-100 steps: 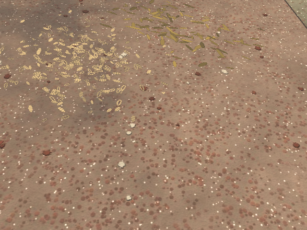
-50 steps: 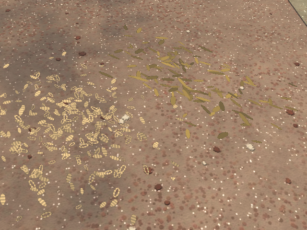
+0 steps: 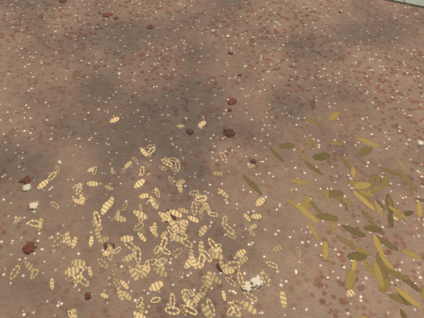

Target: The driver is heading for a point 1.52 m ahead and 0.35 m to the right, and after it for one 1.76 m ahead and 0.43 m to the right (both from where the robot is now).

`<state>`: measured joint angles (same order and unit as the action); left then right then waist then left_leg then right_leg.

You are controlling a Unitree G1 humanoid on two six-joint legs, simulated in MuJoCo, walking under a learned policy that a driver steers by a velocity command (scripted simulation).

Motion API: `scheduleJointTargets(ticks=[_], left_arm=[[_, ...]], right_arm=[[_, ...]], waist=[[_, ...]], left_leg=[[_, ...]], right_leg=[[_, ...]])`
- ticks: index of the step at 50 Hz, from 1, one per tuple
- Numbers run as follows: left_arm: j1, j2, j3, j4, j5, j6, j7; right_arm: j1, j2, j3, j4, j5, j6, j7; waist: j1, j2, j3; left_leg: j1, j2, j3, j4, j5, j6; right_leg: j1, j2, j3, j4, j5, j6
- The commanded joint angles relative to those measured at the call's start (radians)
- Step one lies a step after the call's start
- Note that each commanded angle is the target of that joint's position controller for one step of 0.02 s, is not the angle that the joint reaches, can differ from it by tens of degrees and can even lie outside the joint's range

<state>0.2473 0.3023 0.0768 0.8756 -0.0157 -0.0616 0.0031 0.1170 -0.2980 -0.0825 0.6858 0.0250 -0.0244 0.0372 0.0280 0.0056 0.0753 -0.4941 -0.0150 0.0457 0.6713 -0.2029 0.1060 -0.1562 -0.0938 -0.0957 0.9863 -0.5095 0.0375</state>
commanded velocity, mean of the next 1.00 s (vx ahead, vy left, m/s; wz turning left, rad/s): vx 0.50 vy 0.00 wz -0.09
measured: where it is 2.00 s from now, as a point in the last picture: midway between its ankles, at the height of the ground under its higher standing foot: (278, 147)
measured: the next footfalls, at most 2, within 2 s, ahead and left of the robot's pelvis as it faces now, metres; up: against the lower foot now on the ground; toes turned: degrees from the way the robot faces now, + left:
right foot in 0.48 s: +0.46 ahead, -0.10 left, +0.00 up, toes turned +6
left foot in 0.96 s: +0.75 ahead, +0.09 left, +0.00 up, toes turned -14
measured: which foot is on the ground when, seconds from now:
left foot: down 0.00-0.50, up 0.52-0.94, down 0.96-1.00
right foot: up 0.00-0.46, down 0.48-0.98, up 1.00-1.00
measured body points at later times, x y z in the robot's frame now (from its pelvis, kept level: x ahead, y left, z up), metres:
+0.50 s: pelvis +0.30 -0.02 +0.00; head +0.33 -0.02 +0.45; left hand +0.47 +0.25 -0.08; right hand +0.37 -0.31 -0.12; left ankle +0.10 +0.07 -0.70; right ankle +0.42 -0.10 -0.72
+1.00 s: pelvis +0.59 +0.00 +0.01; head +0.62 +0.00 +0.46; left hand +0.65 +0.29 -0.11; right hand +0.79 -0.27 -0.05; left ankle +0.71 +0.10 -0.72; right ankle +0.43 -0.10 -0.69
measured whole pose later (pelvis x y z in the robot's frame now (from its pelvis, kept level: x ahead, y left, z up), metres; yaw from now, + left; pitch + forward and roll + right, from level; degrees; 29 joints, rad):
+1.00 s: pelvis +0.59 +0.00 +0.01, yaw -11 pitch +3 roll +1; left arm 0.40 0.31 0.07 0.79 -0.02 -0.02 0.02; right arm 0.03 -0.26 -0.04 0.65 -0.01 -0.13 0.01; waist 0.08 -0.03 0.01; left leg -0.45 -0.05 -0.04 0.50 -0.09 0.02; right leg -0.14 0.10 0.23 0.73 -0.49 -0.05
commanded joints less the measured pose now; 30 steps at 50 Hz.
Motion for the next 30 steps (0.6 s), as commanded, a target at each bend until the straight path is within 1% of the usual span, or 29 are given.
scheduleJointTargets(ticks=[1,2,3,4,6,7,8,10,12,13,15,18,20,21,22,23,24,25,26,27,28,29,30], left_arm=[[-0.124,0.119,0.007,-0.158,-0.030,-0.081,-0.011],[-0.114,0.115,0.009,-0.140,-0.004,-0.083,-0.002],[-0.094,0.125,0.017,-0.130,0.013,-0.076,0.002],[-0.082,0.126,0.020,-0.127,0.017,-0.063,-0.001],[-0.079,0.099,0.017,-0.129,0.027,-0.043,-0.001],[-0.100,0.088,0.014,-0.137,0.030,-0.037,0.000],[-0.138,0.078,0.010,-0.150,0.031,-0.034,0.001],[-0.211,0.059,0.002,-0.172,0.028,-0.034,-0.001],[-0.244,0.040,-0.009,-0.172,0.020,-0.039,-0.015],[-0.268,0.035,-0.014,-0.175,0.015,-0.043,-0.022],[-0.305,0.045,-0.016,-0.186,0.006,-0.049,-0.032],[-0.343,0.067,-0.015,-0.209,0.002,-0.055,-0.047],[-0.325,0.075,-0.014,-0.212,0.000,-0.056,-0.058],[-0.285,0.086,-0.009,-0.204,-0.001,-0.056,-0.061],[-0.213,0.106,0.002,-0.185,0.001,-0.055,-0.061],[-0.082,0.137,0.021,-0.147,0.005,-0.053,-0.057],[0.072,0.184,0.035,-0.122,0.010,-0.048,-0.052],[0.146,0.269,0.057,-0.113,0.011,-0.044,-0.055],[0.156,0.186,0.035,-0.104,-0.015,-0.041,-0.060],[0.096,0.146,0.023,-0.120,-0.013,-0.037,-0.053],[0.048,0.136,0.020,-0.139,-0.001,-0.031,-0.047],[0.011,0.119,0.013,-0.148,0.005,-0.026,-0.044],[-0.006,0.103,0.005,-0.157,0.014,-0.027,-0.039]], right_arm=[[0.263,-0.189,-0.053,-0.005,-0.008,-0.036,-0.002],[0.189,-0.152,-0.041,-0.015,-0.006,-0.038,-0.005],[0.136,-0.122,-0.030,-0.031,-0.013,-0.038,-0.010],[0.114,-0.112,-0.025,-0.045,-0.022,-0.038,-0.015],[0.122,-0.126,-0.028,-0.046,-0.017,-0.043,-0.026],[0.138,-0.138,-0.032,-0.041,-0.015,-0.045,-0.033],[0.155,-0.148,-0.035,-0.035,-0.013,-0.045,-0.040],[0.184,-0.151,-0.036,-0.025,-0.010,-0.041,-0.050],[0.194,-0.132,-0.028,-0.011,-0.012,-0.041,-0.055],[0.212,-0.131,-0.026,0.001,-0.013,-0.043,-0.054],[0.246,-0.134,-0.025,0.027,-0.014,-0.047,-0.051],[0.283,-0.142,-0.026,0.061,-0.017,-0.042,-0.051],[0.281,-0.152,-0.030,0.074,-0.018,-0.034,-0.055],[0.264,-0.159,-0.031,0.074,-0.019,-0.031,-0.057],[0.245,-0.168,-0.032,0.070,-0.021,-0.026,-0.059],[0.226,-0.161,-0.027,0.064,-0.023,-0.020,-0.062],[0.228,-0.138,-0.013,0.043,-0.038,-0.019,-0.069],[0.337,-0.054,0.011,0.017,-0.041,-0.038,-0.059],[0.300,-0.088,0.015,0.018,-0.034,-0.062,-0.050],[0.201,-0.135,0.004,-0.007,-0.003,-0.082,-0.037],[0.132,-0.132,0.008,-0.021,-0.002,-0.096,-0.035],[0.095,-0.128,0.004,-0.030,-0.022,-0.102,-0.036],[0.102,-0.125,-0.001,-0.033,-0.037,-0.100,-0.039]], waist=[[-0.128,0.078,-0.234],[-0.081,0.020,-0.174],[-0.042,0.035,-0.146],[-0.022,0.053,-0.137],[-0.012,0.042,-0.130],[-0.015,0.036,-0.118],[-0.026,0.034,-0.101],[-0.052,0.050,-0.079],[-0.074,0.082,-0.071],[-0.092,0.087,-0.062],[-0.114,0.087,-0.038],[-0.128,0.080,-0.008],[-0.112,0.085,-0.007],[-0.089,0.092,-0.029],[-0.049,0.099,-0.082],[0.020,0.073,-0.168],[0.078,-0.003,-0.289],[0.023,-0.260,-0.383],[0.052,-0.238,-0.393],[0.060,-0.160,-0.250],[0.050,-0.061,-0.172],[0.025,-0.008,-0.107],[-0.006,-0.022,-0.099]], left_leg=[[0.719,0.305,-0.657,-0.403,-0.113,0.233],[0.578,0.260,-0.542,-0.395,-0.007,0.198],[0.467,0.226,-0.464,-0.408,0.089,0.181],[0.404,0.205,-0.433,-0.430,0.136,0.177],[0.342,0.184,-0.377,-0.452,0.235,0.185],[0.322,0.173,-0.353,-0.459,0.259,0.184],[0.314,0.165,-0.336,-0.463,0.264,0.178],[0.297,0.136,-0.308,-0.461,0.212,0.150],[0.292,0.121,-0.256,-0.469,0.160,0.121],[0.289,0.129,-0.248,-0.476,0.139,0.113],[0.332,0.161,-0.256,-0.470,0.122,0.111],[0.489,0.229,-0.269,-0.429,0.205,0.106],[0.564,0.256,-0.254,-0.389,0.322,0.087],[0.580,0.251,-0.229,-0.348,0.461,0.073],[0.584,0.233,-0.196,-0.267,0.658,0.057],[0.553,0.185,-0.141,-0.102,0.800,0.033],[0.388,0.143,-0.102,0.157,0.629,-0.002],[-0.022,-0.043,-0.060,0.538,0.015,-0.097],[-0.191,-0.056,-0.172,0.632,-0.331,-0.096],[-0.277,0.001,-0.190,0.659,-0.265,-0.084],[-0.262,0.041,-0.170,0.609,-0.193,-0.075],[-0.240,0.070,-0.156,0.525,-0.148,-0.080],[-0.180,0.093,-0.156,0.458,-0.110,-0.086]], right_leg=[[-0.683,0.034,0.165,0.340,0.058,-0.051],[-0.617,-0.008,0.170,0.256,0.129,-0.050],[-0.536,-0.033,0.177,0.183,0.179,-0.045],[-0.481,-0.039,0.178,0.151,0.209,-0.037],[-0.451,-0.027,0.160,0.072,0.254,-0.008],[-0.456,-0.017,0.153,0.020,0.294,0.007],[-0.474,-0.008,0.151,-0.049,0.345,0.020],[-0.466,0.016,0.154,-0.203,0.469,0.033],[-0.417,0.030,0.137,-0.345,0.601,0.031],[-0.392,0.034,0.126,-0.381,0.654,0.026],[-0.400,0.031,0.126,-0.418,0.684,0.005],[-0.498,0.031,0.123,-0.459,0.582,-0.048],[-0.505,0.039,0.113,-0.474,0.491,-0.085],[-0.450,0.059,0.094,-0.478,0.448,-0.104],[-0.341,0.097,0.062,-0.480,0.426,-0.127],[-0.156,0.134,0.039,-0.497,0.460,-0.157],[0.116,0.020,0.209,-0.475,0.497,-0.212],[0.452,-0.198,0.707,-0.559,0.332,-0.390],[0.524,-0.225,0.908,-0.691,0.146,-0.396],[0.420,-0.210,0.787,-0.707,0.102,-0.352],[0.287,-0.171,0.679,-0.719,0.166,-0.326],[0.168,-0.136,0.600,-0.737,0.265,-0.315],[0.098,-0.104,0.548,-0.754,0.357,-0.306]])
Keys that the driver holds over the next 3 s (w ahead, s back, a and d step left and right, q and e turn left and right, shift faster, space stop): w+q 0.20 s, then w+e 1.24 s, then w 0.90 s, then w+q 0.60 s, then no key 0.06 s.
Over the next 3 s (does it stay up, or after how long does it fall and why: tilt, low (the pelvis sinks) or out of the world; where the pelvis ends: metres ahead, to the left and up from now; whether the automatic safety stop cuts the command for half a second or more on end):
stays up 1.56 -0.49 0.01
